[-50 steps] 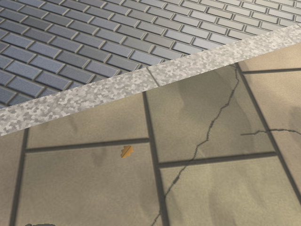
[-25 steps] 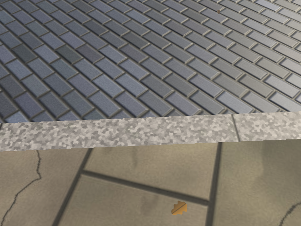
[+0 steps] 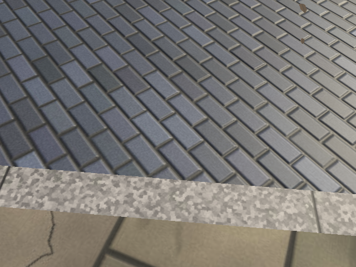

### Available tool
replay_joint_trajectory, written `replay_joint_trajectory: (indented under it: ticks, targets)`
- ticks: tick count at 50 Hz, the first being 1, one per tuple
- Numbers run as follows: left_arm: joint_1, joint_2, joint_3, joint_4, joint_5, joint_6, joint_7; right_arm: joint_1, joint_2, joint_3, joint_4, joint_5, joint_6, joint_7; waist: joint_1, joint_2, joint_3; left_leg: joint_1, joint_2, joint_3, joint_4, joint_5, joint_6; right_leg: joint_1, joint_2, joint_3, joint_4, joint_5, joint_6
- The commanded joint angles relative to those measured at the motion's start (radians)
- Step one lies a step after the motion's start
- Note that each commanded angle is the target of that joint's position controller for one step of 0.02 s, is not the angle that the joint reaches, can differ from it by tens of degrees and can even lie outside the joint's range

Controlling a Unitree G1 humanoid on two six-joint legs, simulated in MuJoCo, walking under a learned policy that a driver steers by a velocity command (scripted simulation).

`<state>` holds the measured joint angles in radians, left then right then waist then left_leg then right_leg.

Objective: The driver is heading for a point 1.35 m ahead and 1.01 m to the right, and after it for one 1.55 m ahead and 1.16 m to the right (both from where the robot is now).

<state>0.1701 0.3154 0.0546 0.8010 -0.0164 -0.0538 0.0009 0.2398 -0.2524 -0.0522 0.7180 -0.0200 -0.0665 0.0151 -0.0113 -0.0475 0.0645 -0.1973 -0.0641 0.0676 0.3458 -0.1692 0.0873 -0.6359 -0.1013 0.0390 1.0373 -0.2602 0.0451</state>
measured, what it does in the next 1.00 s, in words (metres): walks ahead, turning right: right foot, then left foot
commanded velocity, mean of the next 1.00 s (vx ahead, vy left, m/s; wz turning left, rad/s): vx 0.05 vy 0.00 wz -0.50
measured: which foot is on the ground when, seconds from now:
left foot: down 0.00-0.26, up 0.28-0.64, down 0.66-1.00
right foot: up 0.00-0.22, down 0.24-0.66, up 0.68-1.00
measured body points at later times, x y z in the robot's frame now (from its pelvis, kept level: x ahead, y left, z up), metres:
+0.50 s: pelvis +0.13 -0.03 -0.01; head +0.18 -0.05 +0.44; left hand +0.34 +0.22 -0.10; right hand +0.23 -0.33 -0.12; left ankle +0.19 +0.13 -0.70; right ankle +0.18 -0.13 -0.75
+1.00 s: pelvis +0.16 +0.01 +0.00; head +0.20 +0.00 +0.44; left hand +0.45 +0.14 -0.10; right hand +0.11 -0.30 -0.10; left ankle +0.23 +0.11 -0.74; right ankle +0.08 -0.11 -0.70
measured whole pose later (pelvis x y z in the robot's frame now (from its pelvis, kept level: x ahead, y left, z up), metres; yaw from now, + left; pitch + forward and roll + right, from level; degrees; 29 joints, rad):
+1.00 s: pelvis +0.16 +0.01 +0.00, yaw -34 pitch +2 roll -1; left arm 0.17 0.30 0.08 0.61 -0.02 0.07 0.00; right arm 0.16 -0.27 -0.07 0.71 -0.01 0.02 -0.04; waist -0.02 -0.01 0.05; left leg -0.25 0.08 0.10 0.46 -0.24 0.00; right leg -0.43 -0.03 0.00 0.84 -0.40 0.08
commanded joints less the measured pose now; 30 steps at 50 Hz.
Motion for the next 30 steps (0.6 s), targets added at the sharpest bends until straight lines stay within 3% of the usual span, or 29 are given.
replay_joint_trajectory:
  ticks: [1, 4, 8, 11, 12, 13, 14, 15, 16, 17, 18, 19, 21, 23, 30]
  targets:
    - [0.082, 0.037, 0.009, -0.021, 0.007, 0.008, 0.0, -0.091, -0.136, -0.034, -0.055, -0.007, -0.02, -0.023, 0.042, 0.121, -0.107, -0.015, 0.236, -0.003, -0.114, 0.646, 0.122, 0.134, 0.001, 0.004, -0.16, 0.193, 0.014]
    - [-0.004, 0.034, 0.007, -0.063, 0.007, 0.005, -0.018, -0.061, -0.158, -0.04, -0.026, -0.002, 0.0, -0.039, -0.005, 0.117, -0.104, 0.073, 0.26, 0.019, -0.1, 0.624, 0.112, 0.116, 0.017, -0.022, -0.298, 0.286, 0.008]
    - [-0.039, 0.052, 0.019, -0.112, 0.01, 0.011, -0.047, -0.052, -0.173, -0.049, -0.002, 0.017, 0.041, -0.051, -0.018, 0.12, -0.091, 0.185, 0.319, 0.005, -0.005, 0.618, 0.108, 0.062, 0.031, -0.05, -0.366, 0.154, -0.024]
    - [0.025, 0.066, 0.034, -0.124, 0.011, 0.012, -0.062, -0.086, -0.179, -0.054, -0.011, 0.038, 0.066, -0.066, 0.024, 0.128, -0.109, 0.188, 0.314, 0.018, 0.174, 0.711, 0.068, 0.146, 0.084, -0.102, -0.457, 0.084, -0.075]
    - [0.104, 0.097, 0.049, -0.11, 0.014, 0.006, -0.056, -0.077, -0.172, -0.053, -0.01, 0.041, 0.068, -0.071, 0.063, 0.092, -0.154, 0.151, 0.262, 0.055, 0.318, 0.708, 0.02, 0.283, 0.115, -0.101, -0.558, 0.237, -0.11]
    - [0.175, 0.193, 0.077, -0.114, 0.022, 0.005, -0.035, -0.055, -0.161, -0.047, -0.028, 0.018, 0.059, -0.071, 0.083, -0.048, -0.232, -0.011, 0.167, 0.085, 0.56, 0.442, -0.057, 0.495, -0.008, 0.106, -0.576, 0.7, -0.183]
    - [0.179, 0.283, 0.092, -0.129, 0.039, 0.009, -0.021, 0.006, -0.073, -0.02, -0.06, -0.022, 0.049, -0.055, 0.021, -0.257, -0.332, -0.365, -0.037, 0.032, 0.902, -0.481, -0.137, 0.774, -0.265, 0.497, -0.562, 1.053, -0.424]
    - [0.178, 0.2, 0.071, -0.151, 0.036, 0.014, -0.02, -0.029, -0.125, -0.024, -0.041, -0.004, 0.042, -0.037, 0.079, -0.133, -0.458, -0.402, -0.015, -0.18, 1.004, -0.518, -0.129, 0.805, -0.262, 0.541, -0.606, 0.879, -0.457]
    - [0.103, 0.17, 0.064, -0.173, 0.026, 0.016, -0.018, -0.079, -0.149, -0.031, -0.055, 0.03, 0.045, -0.03, 0.066, -0.075, -0.362, -0.455, 0.023, -0.188, 1.013, -0.453, -0.119, 0.728, -0.227, 0.442, -0.624, 0.732, -0.414]
    - [0.052, 0.137, 0.057, -0.18, 0.006, 0.025, -0.011, -0.102, -0.145, -0.032, -0.05, 0.025, 0.051, -0.036, 0.046, 0.011, -0.275, -0.472, 0.055, -0.177, 0.95, -0.392, -0.121, 0.634, -0.178, 0.376, -0.647, 0.582, -0.358]
    - [0.012, 0.111, 0.048, -0.19, -0.006, 0.038, -0.003, -0.118, -0.151, -0.037, -0.049, 0.014, 0.063, -0.046, 0.029, 0.03, -0.21, -0.455, 0.077, -0.17, 0.87, -0.348, -0.128, 0.531, -0.15, 0.338, -0.674, 0.468, -0.324]
    - [-0.009, 0.112, 0.047, -0.198, 0.001, 0.047, 0.003, -0.114, -0.146, -0.038, -0.053, 0.015, 0.073, -0.049, 0.004, -0.004, -0.182, -0.388, 0.079, -0.16, 0.787, -0.314, -0.133, 0.438, -0.108, 0.309, -0.699, 0.388, -0.303]
    - [-0.014, 0.133, 0.058, -0.21, 0.017, 0.061, 0.012, -0.089, -0.111, -0.03, -0.044, 0.017, 0.076, -0.052, -0.005, -0.06, -0.177, -0.322, 0.048, -0.133, 0.653, -0.282, -0.152, 0.387, -0.068, 0.284, -0.712, 0.376, -0.291]
    - [-0.001, 0.154, 0.069, -0.213, 0.014, 0.066, 0.024, -0.081, -0.101, -0.025, -0.034, 0.018, 0.072, -0.055, 0.003, -0.071, -0.21, -0.279, 0.039, -0.14, 0.555, -0.242, -0.166, 0.389, -0.06, 0.284, -0.699, 0.366, -0.286]
    - [-0.029, 0.155, 0.074, -0.241, 0.008, 0.093, 0.029, -0.087, -0.121, -0.036, -0.037, 0.027, 0.051, -0.035, 0.023, -0.129, -0.198, -0.175, 0.021, -0.146, 0.295, -0.156, -0.145, 0.362, -0.035, 0.405, -0.681, 0.106, -0.237]
Velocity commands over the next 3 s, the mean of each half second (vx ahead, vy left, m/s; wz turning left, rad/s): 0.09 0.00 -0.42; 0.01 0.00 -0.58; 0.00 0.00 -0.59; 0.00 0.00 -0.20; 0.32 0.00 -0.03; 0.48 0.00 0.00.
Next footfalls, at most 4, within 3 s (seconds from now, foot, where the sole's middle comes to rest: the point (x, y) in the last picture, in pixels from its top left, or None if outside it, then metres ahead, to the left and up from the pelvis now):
0.24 right None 0.22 -0.14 -0.78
0.66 left None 0.26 0.10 -0.78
1.08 right None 0.11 -0.12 -0.78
1.54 left None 0.28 0.03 -0.78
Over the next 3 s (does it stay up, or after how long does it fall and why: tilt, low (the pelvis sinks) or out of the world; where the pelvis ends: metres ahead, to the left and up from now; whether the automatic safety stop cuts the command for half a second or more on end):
stays up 0.37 -0.36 0.00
